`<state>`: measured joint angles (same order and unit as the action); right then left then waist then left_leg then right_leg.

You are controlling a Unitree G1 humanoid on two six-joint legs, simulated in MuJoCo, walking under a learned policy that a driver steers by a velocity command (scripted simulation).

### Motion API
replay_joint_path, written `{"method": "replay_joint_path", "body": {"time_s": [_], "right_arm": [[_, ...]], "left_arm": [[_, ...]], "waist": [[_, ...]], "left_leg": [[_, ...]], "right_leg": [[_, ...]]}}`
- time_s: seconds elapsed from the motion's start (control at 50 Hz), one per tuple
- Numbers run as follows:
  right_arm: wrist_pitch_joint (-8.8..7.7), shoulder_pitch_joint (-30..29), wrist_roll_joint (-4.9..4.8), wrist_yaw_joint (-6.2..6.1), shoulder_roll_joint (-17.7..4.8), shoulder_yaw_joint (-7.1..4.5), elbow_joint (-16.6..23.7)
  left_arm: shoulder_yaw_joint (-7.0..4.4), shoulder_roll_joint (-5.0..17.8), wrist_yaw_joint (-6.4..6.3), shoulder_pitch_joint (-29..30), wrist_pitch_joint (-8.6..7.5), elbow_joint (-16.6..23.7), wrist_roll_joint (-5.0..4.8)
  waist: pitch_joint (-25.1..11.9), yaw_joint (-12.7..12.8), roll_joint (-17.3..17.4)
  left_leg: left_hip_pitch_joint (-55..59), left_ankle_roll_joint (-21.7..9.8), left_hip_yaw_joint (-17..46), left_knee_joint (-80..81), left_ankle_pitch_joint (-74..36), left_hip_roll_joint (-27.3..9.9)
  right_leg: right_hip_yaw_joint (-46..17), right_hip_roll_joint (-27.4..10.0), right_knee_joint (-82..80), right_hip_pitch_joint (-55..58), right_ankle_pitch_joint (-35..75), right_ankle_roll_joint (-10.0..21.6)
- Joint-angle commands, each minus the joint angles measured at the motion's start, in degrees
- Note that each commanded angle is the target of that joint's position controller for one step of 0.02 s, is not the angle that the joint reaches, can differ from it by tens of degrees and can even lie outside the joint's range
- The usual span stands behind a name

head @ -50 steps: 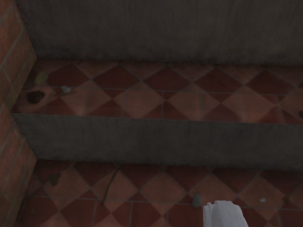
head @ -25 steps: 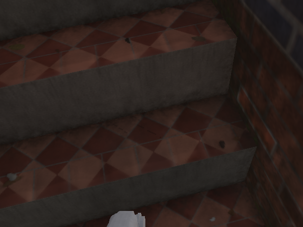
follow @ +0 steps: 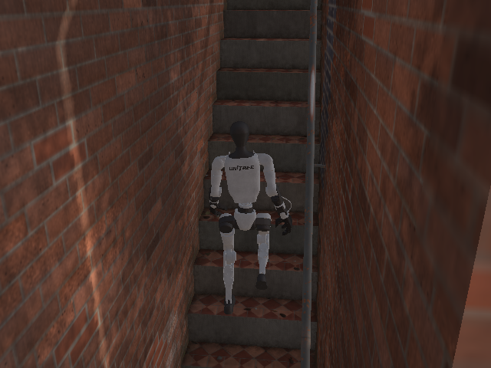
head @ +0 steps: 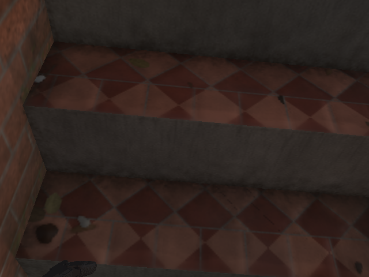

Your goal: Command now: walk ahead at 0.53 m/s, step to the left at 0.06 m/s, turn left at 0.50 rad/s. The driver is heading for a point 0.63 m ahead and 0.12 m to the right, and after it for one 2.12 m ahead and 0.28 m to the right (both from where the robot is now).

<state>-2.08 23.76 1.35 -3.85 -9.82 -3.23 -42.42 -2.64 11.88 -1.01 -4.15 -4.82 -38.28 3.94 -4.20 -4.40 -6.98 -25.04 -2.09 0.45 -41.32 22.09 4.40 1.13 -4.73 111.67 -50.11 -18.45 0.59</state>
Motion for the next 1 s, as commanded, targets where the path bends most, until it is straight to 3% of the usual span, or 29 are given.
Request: {"method": "replay_joint_path", "body": {"time_s": [0.02, 0.04, 0.06, 0.08, 0.1, 0.12, 0.14, 0.18, 0.2, 0.22, 0.24, 0.28, 0.3, 0.34, 0.38, 0.42, 0.52, 0.56, 0.58, 0.6, 0.62, 0.7, 0.72, 0.74, 0.76, 0.78, 0.8, 0.84, 1.0], "right_arm": [[-2.32, 7.8, 0.94, -2.33, -10.4, -3.85, -0.7], [-2.53, 8.4, 1.55, -2.27, -9.4, -3.8, -1.8], [-2.3, 12.2, -0.98, 6.25, -0.8, 1.47, -15.2], [-1.73, 35.4, 0.26, 7.41, 2.5, 2.67, -21.8], [-2.46, 38.3, 0.69, -2.05, -4.5, -3.7, -15.9], [-2.19, 33.2, -0.29, -6.11, -9.7, -4.75, -16.7], [-2.71, 41.0, -1.8, -0.31, -7.6, 0.68, -23.2], [-2.38, 18.4, 2.91, 1.42, -8.8, -0.11, -14.8], [-0.54, 9.0, 2.18, 5.24, -15.1, -1.39, -10.7], [-2.3, 2.9, 0.75, -2.04, -11.3, -4.56, -4.0], [-2.7, -0.4, -0.75, -2.39, -11.8, -3.6, -5.6], [-3.62, -4.9, -2.19, -0.82, -12.1, -3.46, -3.5], [-3.29, -7.0, -1.27, 0.6, -12.0, -3.58, -1.1], [-2.01, -7.2, 2.18, -0.38, -1.0, -1.05, 6.8], [-0.46, -1.8, 3.07, 0.16, 1.1, 0.61, 7.6], [1.37, -4.0, 2.46, 0.35, -0.5, 1.38, 10.3], [2.78, 16.6, -2.65, 0.8, -3.1, 0.84, 4.7], [-1.2, 10.2, 0.53, 2.54, -1.5, 1.56, 4.6], [3.61, -0.7, -4.07, -8.0, -12.8, -2.76, 3.3], [3.93, -4.8, -4.28, -8.42, -10.4, -2.22, 3.8], [3.16, -11.0, -3.81, -7.7, -4.1, -0.84, 2.3], [-0.38, -17.0, 0.42, -5.54, -6.7, -1.81, -0.3], [-2.58, -28.9, -1.24, -0.7, -8.1, 0.1, 9.2], [-3.15, -29.3, -1.29, 0.34, -6.6, 0.64, 10.1], [-3.47, -27.0, -0.75, 0.6, -7.1, 0.77, 11.2], [0.17, -0.7, 0.23, -5.16, -5.5, -1.1, -2.0], [-1.54, -8.6, -1.98, -0.58, -9.1, -0.47, 6.7], [-1.48, -15.5, -1.64, -0.04, -7.7, 0.28, 8.6], [-2.23, -17.6, -0.4, 0.22, -5.7, -0.16, 11.9]], "left_arm": [[2.33, -3.9, 0.14, 16.2, -0.7, 13.1, 0.98], [2.49, -5.1, 0.21, 16.7, -0.85, 13.5, 0.63], [2.91, 4.3, 0.93, 5.8, 0.5, 11.4, -4.88], [1.98, 8.3, 0.87, 24.3, 0.83, 15.0, -1.87], [4.5, -8.9, 1.39, 36.8, -1.04, 16.5, 4.74], [5.04, -10.6, 2.95, 28.3, 0.8, 15.7, 1.92], [7.86, -1.9, 3.83, 33.7, 1.77, 24.0, 1.2], [8.79, -1.4, 5.57, 18.7, 4.68, 18.7, 3.37], [8.96, -3.3, 4.11, 12.3, 7.81, 16.1, 1.12], [4.13, -0.3, -0.11, 10.8, 5.34, 10.6, -2.14], [3.77, -0.3, -2.41, 7.6, 3.66, 8.1, -5.08], [2.35, 0.6, -3.81, -3.4, 3.36, 2.1, -6.69], [0.99, 0.7, -3.77, -1.1, 3.38, -3.4, -8.13], [-0.18, -0.4, -5.53, 7.9, 2.95, -3.0, -2.3], [-1.34, 1.6, -5.39, 7.5, 0.81, -6.5, 1.3], [-2.78, 3.7, -4.07, 10.9, -1.09, -5.8, 0.42], [-1.53, -1.1, -3.76, 17.0, 1.82, -1.4, -0.45], [0.19, -9.2, -1.04, 17.3, 5.04, 3.8, 0.84], [-2.43, -4.8, 3.45, 5.5, 8.06, 11.2, 3.14], [-1.31, -6.1, 5.13, -0.2, 10.41, 10.5, 5.55], [-1.77, -2.3, 6.66, -2.9, 12.51, 9.8, 5.11], [-2.2, -0.3, 6.51, -3.1, 14.87, 6.2, -1.78], [-2.17, 1.1, 2.85, -8.9, 13.68, 2.4, -3.94], [-3.51, 4.1, 1.6, -6.0, 13.73, 1.1, -4.57], [-4.47, 6.0, 1.34, -3.9, 13.81, 0.6, -4.74], [-4.26, 1.8, 3.6, 10.1, 14.41, 3.5, -0.58], [-2.61, -1.5, 0.97, -0.4, 14.06, 1.6, -2.66], [-4.16, 1.9, 0.72, -6.1, 14.22, -1.1, -2.63], [-4.14, 0.4, -0.35, -8.2, 11.88, 0.8, -0.52]], "waist": [[1.7, -1.1, 10.6], [1.7, -1.3, 14.6], [-8.8, 3.1, 18.6], [-10.6, -7.5, 8.8], [1.3, -16.3, 8.1], [-6.4, -9.1, -2.5], [-29.9, -4.7, 12.5], [-28.0, 6.1, 6.7], [-27.6, 11.1, 13.2], [-21.0, 4.4, 7.2], [-20.5, 7.1, 8.4], [-24.5, 12.7, 3.9], [-19.0, 10.2, -14.6], [-4.1, 0.8, -1.6], [6.4, -4.5, 13.0], [6.4, -7.8, 18.5], [-6.9, -17.0, 11.1], [-4.6, -8.8, 9.4], [-8.7, 7.4, -1.0], [-2.3, 11.1, -3.7], [1.8, 14.3, -7.1], [4.6, 14.1, 6.5], [6.7, 15.0, 25.0], [8.6, 13.5, 23.1], [7.2, 11.3, 20.1], [10.1, 1.9, 1.5], [5.8, 5.0, 19.7], [5.9, 6.8, 24.9], [6.2, 6.1, 15.7]], "left_leg": [[27.1, -16.3, 29.2, 21.1, -21.6, -17.7], [29.7, -14.6, 29.0, 21.3, -21.7, -19.4], [31.1, -14.5, 30.6, 15.7, -23.6, -24.4], [37.8, -13.5, 31.2, 9.6, -38.5, -17.8], [64.1, -12.4, 26.4, 12.3, -53.5, -12.5], [60.6, -3.1, 26.7, 13.3, -51.9, -15.6], [62.4, -8.2, 26.8, -1.4, -65.6, -13.3], [33.2, -8.1, 19.9, 7.1, -87.0, -10.8], [15.4, -15.0, 25.1, 13.9, -101.7, -15.2], [18.0, -7.6, 9.1, 13.5, -106.7, -9.4], [3.5, -5.8, 8.5, 5.7, -113.1, -6.8], [-11.9, 6.8, -5.3, -12.4, -92.2, 2.9], [-30.2, 6.5, -4.5, -39.3, -17.0, 5.1], [-47.3, 3.5, 12.0, -80.9, 18.2, -1.2], [-44.1, -1.0, 13.0, -79.3, 18.3, -3.3], [-31.4, -1.2, 6.5, -61.7, 12.2, -3.6], [26.5, -6.0, -15.2, -11.7, -8.6, -0.5], [19.8, -2.1, 15.8, -2.9, 6.8, -8.5], [15.5, 4.4, 59.1, 16.4, 4.2, -31.3], [3.2, 4.8, 69.7, 18.5, 31.6, -31.4], [-3.5, 6.9, 55.0, 12.8, 45.7, -26.6], [-10.4, -0.4, 15.7, 4.1, 24.0, -23.6], [-14.4, -4.7, 10.1, 15.5, 36.5, -20.3], [-22.9, -5.1, 3.8, 17.6, 34.0, -19.9], [-23.6, -5.7, 3.3, 18.1, 34.2, -20.6], [-6.7, -7.5, 14.1, 10.0, 19.8, -26.5], [0.5, -6.7, 10.0, 19.1, 36.1, -22.2], [-2.1, -7.3, 7.5, 23.4, 35.5, -23.2], [10.0, -9.5, 2.2, 17.4, 23.7, -24.7]], "right_leg": [[-2.8, 1.6, 28.6, -37.4, -4.4, 1.2], [-5.6, 2.0, 36.4, -44.2, -10.3, 3.8], [-14.7, 3.9, 29.1, -54.3, -23.2, 10.0], [-8.0, 3.4, 22.5, -60.1, -33.2, 15.4], [6.0, 3.8, 25.2, -71.3, -28.1, 8.6], [5.4, 3.3, 19.7, -58.6, -16.9, 5.3], [-7.6, 2.9, 7.5, -66.1, -41.8, 8.7], [-5.2, 3.7, -31.9, -25.9, -26.4, 13.9], [-4.0, 5.9, -48.5, -3.6, -27.4, 9.2], [6.5, 8.5, -42.2, 18.3, -21.8, 8.5], [3.5, 7.0, -44.3, 26.9, -19.3, 8.9], [6.6, 8.2, -60.2, 52.1, 0.2, 10.6], [-8.0, 1.9, -66.1, 58.3, 15.2, 14.1], [-24.4, -5.0, -62.2, 38.6, 9.1, 12.8], [-18.7, -3.0, -67.7, 25.3, -3.7, 6.7], [-8.9, 3.5, -72.5, 17.9, -3.0, 4.8], [-2.8, 8.6, -41.3, -4.0, 3.3, 4.2], [-6.9, 12.7, 10.2, -12.9, -2.3, 4.7], [-21.6, 18.2, 31.1, -16.5, 7.4, 2.2], [-23.4, 15.2, 36.5, -18.5, 13.0, 1.2], [-23.8, 13.8, 35.0, -16.6, 21.8, 0.9], [-10.3, 12.0, 28.6, -13.4, 18.3, -1.9], [-6.0, 9.8, 9.2, -12.5, 9.6, -2.5], [-1.7, 9.8, 2.9, -1.1, 10.2, -2.1], [0.9, 8.5, -3.3, 5.8, 11.4, -1.2], [-4.0, 9.7, 6.1, -7.2, 14.5, -0.9], [-2.2, 6.1, -7.5, -9.2, 6.7, -1.3], [-2.3, 4.9, -16.7, 1.7, 4.5, -2.2], [-4.5, 1.6, -39.4, 4.1, 2.8, -1.2]]}}
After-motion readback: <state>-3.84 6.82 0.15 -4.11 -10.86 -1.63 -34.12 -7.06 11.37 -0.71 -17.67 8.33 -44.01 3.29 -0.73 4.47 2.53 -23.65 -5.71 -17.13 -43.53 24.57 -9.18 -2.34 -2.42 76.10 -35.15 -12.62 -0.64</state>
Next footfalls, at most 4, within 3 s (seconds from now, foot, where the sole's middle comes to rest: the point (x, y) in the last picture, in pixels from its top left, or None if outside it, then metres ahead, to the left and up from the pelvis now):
0.20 right None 0.07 -0.09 -0.53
0.54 left None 0.23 0.07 -0.52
1.08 right None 0.06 -0.16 -0.52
1.24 left None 0.17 0.01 -0.52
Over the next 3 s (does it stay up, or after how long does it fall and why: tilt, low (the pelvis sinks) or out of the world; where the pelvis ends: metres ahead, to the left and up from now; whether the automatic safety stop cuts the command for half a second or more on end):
falls after 2.94 s (tilt)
